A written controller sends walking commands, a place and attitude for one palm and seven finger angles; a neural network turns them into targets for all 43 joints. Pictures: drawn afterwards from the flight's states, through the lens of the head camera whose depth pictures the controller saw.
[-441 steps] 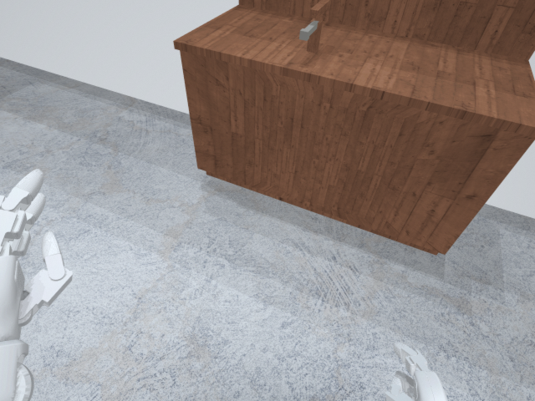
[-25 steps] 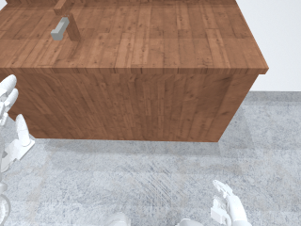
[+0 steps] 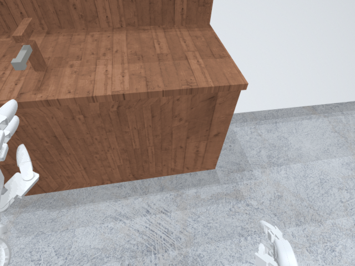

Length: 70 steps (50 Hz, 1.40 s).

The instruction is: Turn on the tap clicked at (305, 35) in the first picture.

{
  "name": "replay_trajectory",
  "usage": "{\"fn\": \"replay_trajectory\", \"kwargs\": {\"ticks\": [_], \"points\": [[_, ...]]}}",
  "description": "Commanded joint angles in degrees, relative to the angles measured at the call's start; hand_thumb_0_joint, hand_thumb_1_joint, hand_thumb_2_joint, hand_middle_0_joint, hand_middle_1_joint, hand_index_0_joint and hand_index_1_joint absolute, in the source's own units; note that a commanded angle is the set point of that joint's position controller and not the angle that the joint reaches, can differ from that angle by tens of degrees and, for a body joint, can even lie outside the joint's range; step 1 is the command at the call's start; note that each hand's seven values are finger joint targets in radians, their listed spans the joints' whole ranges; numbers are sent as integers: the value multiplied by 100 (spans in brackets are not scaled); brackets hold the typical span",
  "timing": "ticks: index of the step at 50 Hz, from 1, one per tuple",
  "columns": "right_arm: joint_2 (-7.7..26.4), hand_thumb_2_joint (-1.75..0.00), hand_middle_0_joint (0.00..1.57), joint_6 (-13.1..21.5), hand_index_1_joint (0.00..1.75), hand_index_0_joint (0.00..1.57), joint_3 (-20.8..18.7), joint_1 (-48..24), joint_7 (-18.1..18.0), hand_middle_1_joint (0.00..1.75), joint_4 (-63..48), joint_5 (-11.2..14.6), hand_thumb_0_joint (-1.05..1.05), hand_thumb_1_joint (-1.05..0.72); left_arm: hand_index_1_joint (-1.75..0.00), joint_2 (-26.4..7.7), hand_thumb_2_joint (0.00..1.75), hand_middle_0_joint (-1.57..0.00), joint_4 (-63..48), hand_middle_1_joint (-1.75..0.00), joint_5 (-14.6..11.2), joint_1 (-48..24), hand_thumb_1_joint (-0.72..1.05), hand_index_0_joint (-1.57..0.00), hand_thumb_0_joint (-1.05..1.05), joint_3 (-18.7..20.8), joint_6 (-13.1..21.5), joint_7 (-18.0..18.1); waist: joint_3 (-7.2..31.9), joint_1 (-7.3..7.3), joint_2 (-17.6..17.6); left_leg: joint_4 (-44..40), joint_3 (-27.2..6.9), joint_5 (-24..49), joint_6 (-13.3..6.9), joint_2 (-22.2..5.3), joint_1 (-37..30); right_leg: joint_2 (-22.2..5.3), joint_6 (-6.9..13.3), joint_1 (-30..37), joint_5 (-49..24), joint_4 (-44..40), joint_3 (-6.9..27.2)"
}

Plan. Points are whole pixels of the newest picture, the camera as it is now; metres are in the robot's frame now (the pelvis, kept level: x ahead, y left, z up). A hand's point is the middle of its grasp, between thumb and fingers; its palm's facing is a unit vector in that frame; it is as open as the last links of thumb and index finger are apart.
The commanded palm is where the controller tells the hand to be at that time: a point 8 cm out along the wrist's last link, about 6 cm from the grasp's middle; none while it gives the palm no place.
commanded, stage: take the last steps up to it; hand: left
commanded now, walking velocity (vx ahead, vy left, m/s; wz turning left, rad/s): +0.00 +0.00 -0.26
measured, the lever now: (19, 64) +0.63 +0.57 +0.08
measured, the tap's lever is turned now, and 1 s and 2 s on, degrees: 0 0 0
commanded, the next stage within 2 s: come to a stop and stand still in 1.52 s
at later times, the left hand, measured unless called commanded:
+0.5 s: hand (50, 188) +0.19 +0.22 +0.17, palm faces +0.39 -0.82 -0.42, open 7.4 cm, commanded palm +0.14 +0.26 +0.18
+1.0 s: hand (45, 149) +0.26 +0.26 +0.17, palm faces +0.42 -0.81 -0.41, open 7.4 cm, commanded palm +0.20 +0.30 +0.18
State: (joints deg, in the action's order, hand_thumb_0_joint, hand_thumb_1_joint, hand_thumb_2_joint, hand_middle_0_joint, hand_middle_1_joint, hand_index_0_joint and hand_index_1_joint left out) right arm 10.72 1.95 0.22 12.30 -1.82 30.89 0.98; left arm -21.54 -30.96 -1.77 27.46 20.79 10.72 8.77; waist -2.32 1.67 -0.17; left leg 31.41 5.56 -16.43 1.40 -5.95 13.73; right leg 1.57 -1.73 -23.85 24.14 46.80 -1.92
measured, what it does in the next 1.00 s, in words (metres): steps on the spot: right foot, then left foot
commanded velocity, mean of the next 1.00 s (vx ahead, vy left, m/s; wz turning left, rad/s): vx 0.27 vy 0.14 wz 0.03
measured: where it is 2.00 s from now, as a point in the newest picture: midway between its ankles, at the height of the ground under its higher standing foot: outside the picture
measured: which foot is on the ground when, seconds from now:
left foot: down 0.00-0.12, up 0.14-0.36, down 0.38-0.62, up 0.64-0.94, down 0.96-1.00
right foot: up 0.00-0.06, down 0.08-0.96, up 0.98-1.00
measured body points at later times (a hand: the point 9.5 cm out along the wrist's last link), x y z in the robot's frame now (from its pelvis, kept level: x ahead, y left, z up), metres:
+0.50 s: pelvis -0.03 -0.02 +0.00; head -0.03 -0.02 +0.45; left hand +0.16 +0.26 +0.19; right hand +0.08 -0.29 -0.09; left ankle -0.02 +0.09 -0.74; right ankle -0.02 -0.13 -0.70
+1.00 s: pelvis +0.04 +0.02 -0.01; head +0.07 +0.03 +0.44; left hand +0.23 +0.30 +0.19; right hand +0.21 -0.23 -0.10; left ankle +0.09 +0.15 -0.74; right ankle +0.00 -0.12 -0.72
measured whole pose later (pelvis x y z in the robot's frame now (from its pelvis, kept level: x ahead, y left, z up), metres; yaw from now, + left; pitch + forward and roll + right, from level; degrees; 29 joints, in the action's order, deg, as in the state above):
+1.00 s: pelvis +0.04 +0.02 -0.01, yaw -1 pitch -1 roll +2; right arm 12.9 4.7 -2.5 11.1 -4.0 34.7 0.5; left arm -21.2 -29.8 -1.0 25.5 20.7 14.9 9.7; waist -5.1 1.8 -2.1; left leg 32.4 8.4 -11.7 -0.7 -3.0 18.4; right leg -7.1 -1.5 -15.2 26.5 44.0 -3.1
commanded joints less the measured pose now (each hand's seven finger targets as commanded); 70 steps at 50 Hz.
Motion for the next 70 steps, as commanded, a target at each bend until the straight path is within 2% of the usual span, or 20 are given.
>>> {"fn": "replay_trajectory", "kwargs": {"ticks": [1, 3, 5, 6, 8, 17, 21, 28, 29, 31, 33, 37, 45, 49, 51, 59, 61, 62, 65, 70], "points": [[883, -90, 20, 410, 30, 20, -312, -330, 29, 30, -653, -13, 0, -90, -30, -746, 90, -20, -1019, -30, 46, -581, 90, -20, 0, 358, 343, 30, 344, -206, 1445, -541, -431, 2177, -449, -1145, 36, -11, -59, 766, -395, -1261, -485], [844, -90, 20, 443, 30, 20, -308, -374, 40, 30, -659, 7, 0, -90, -30, -876, 90, -20, -918, -30, 43, -657, 90, -20, 0, 531, 384, 23, 513, -155, 1119, -64, -290, 1574, -272, -1017, 293, -135, 18, 1429, -1129, -2058, -429], [625, -90, 20, 393, 30, 20, -229, -393, 51, 30, -706, 21, 0, -90, -30, -1127, 90, -20, -936, -30, 53, -691, 90, -20, 0, 709, 437, 71, 738, -259, -197, 976, 74, 256, 69, -324, 943, -1235, 549, 1834, -3305, -2208, 1002], [595, -90, 20, 376, 30, 20, -276, -391, 38, 30, -678, 46, 0, -90, -30, -1083, 90, -20, -721, -30, -28, -498, 90, -20, 0, 765, 361, 65, 1002, -169, -1148, 1727, 63, -1203, 163, 252, 1168, -1764, 907, 1681, -2953, -2633, 1956], [555, -90, 20, 255, 30, 20, -212, -697, -27, 30, -630, 15, 0, -90, -30, -1281, 90, -20, -986, -30, -82, -86, 90, -20, 0, 982, 331, 127, 900, -83, -1079, 2820, -572, -1312, 46, 197, 1653, -2107, 1212, 1661, -1512, -3081, 2488], [653, -90, 20, 266, 30, 20, -271, -425, -213, 30, -396, -100, 0, -90, -30, -938, 90, -20, -904, -30, 35, 92, 90, -20, 0, 744, 497, 207, 788, -258, -442, -411, 50, -503, -250, 465, -250, -1479, 871, 638, 956, -2969, 1156], [816, -90, 20, 468, 30, 20, -332, -422, -277, 30, -379, -82, 0, -90, -30, -904, 90, -20, -929, -30, 130, -462, 90, -20, 0, 595, 672, 155, 159, -334, 1856, -2281, -2793, -2382, -1380, -1374, -3, -207, 188, -534, 611, 614, -174], [817, -90, 20, 695, 30, 20, -366, -364, -198, 30, -180, -75, 0, -90, -30, -728, 90, -20, -830, -30, 157, -437, 90, -20, 0, 374, 682, 102, 389, -190, 1218, -917, -1088, -218, -937, -529, 288, -277, 124, 1051, -124, -1678, -671], [816, -90, 20, 672, 30, 20, -349, -374, -202, 30, -177, -77, 0, -90, -30, -788, 90, -20, -752, -30, 191, -447, 90, -20, 0, 393, 670, 108, 426, -204, 1011, -499, -898, -268, -796, -392, 673, -421, 214, 1608, -509, -2220, -484], [647, -90, 20, 591, 30, 20, -354, -392, -169, 30, -235, -77, 0, -90, -30, -1137, 90, -20, -485, -30, 176, -594, 90, -20, 0, 707, 696, 150, 494, -226, -1203, 1804, -28, -1074, -303, 495, 2550, -2295, 1127, 2762, -295, -3076, 2569], [783, -90, 20, 561, 30, 20, -487, -473, -91, 30, -189, -61, 0, -90, -30, -1137, 90, -20, -446, -30, 53, -820, 90, -20, 0, 758, 712, 100, 135, -169, -1141, 3395, -813, -900, -115, 248, 2761, -2831, 1527, 1887, 680, -3647, 3357], [612, -90, 20, 336, 30, 20, -300, -542, -78, 30, -140, -68, 0, -90, -30, -928, 90, -20, -309, -30, 60, -264, 90, -20, 0, 709, 834, 14, 195, -209, -704, 2782, -567, -64, -47, -44, 2384, -2151, 1137, 1625, -1350, -3232, 1074], [549, -90, 20, 511, 30, 20, -342, -470, -206, 30, -437, -88, 0, -90, -30, -869, 90, -20, -1030, -30, 78, -656, 90, -20, 0, 513, 703, 171, 538, -139, -700, -415, 528, 311, -205, 476, -164, -1549, 705, 1241, -877, -2374, 345], [753, -90, 20, 583, 30, 20, -457, -371, -235, 30, -436, -40, 0, -90, -30, -1019, 90, -20, -1038, -30, 97, -725, 90, -20, 0, 620, 797, 148, 964, -259, 1856, -1484, -2453, 690, -1394, -1502, -1490, -449, 147, -827, 1228, 1632, -256], [671, -90, 20, 618, 30, 20, -429, -435, -204, 30, -331, -21, 0, -90, -30, -1010, 90, -20, -1091, -30, 56, -580, 90, -20, 0, 710, 761, 129, 717, -245, 1367, -1342, -2325, 763, -1714, -1492, -1120, -775, 106, -1217, 937, 1827, 51], [699, -90, 20, 634, 30, 20, -316, -466, -170, 30, -276, 1, 0, -90, -30, -940, 90, -20, -937, -30, -12, 199, 90, -20, 0, 792, 593, 121, 946, -124, 714, -113, -387, 591, -702, -552, 465, -548, 187, 1666, -868, -2013, -576], [550, -90, 20, 528, 30, 20, -277, -503, -142, 30, -367, -39, 0, -90, -30, -1206, 90, -20, -575, -30, 19, -71, 90, -20, 0, 1001, 575, 138, 819, -169, -1486, 2167, 215, -1065, -216, 485, 2401, -2462, 1096, 2678, -1407, -2912, 2648], [688, -90, 20, 523, 30, 20, -382, -494, -88, 30, -325, -14, 0, -90, -30, -1122, 90, -20, -333, -30, -99, -198, 90, -20, 0, 1019, 555, 109, 608, -104, -1774, 3147, -383, -1233, -99, 383, 2709, -2848, 1285, 2444, -1395, -3163, 3153], [575, -90, 20, 384, 30, 20, -251, -597, -51, 30, -159, -33, 0, -90, -30, -1015, 90, -20, -493, -30, -19, -327, 90, -20, 0, 880, 728, 51, 402, -160, -748, 3552, -689, -706, 7, 33, 2884, -2561, 1239, 2371, -2827, -2769, 1627], [491, -90, 20, 397, 30, 20, -266, -687, -91, 30, -338, -103, 0, -90, -30, -954, 90, -20, -1045, -30, 103, -151, 90, -20, 0, 713, 829, 142, 764, -41, -882, 925, 248, -184, -102, 300, 1145, -1980, 836, 1960, -4125, -2264, 126]]}}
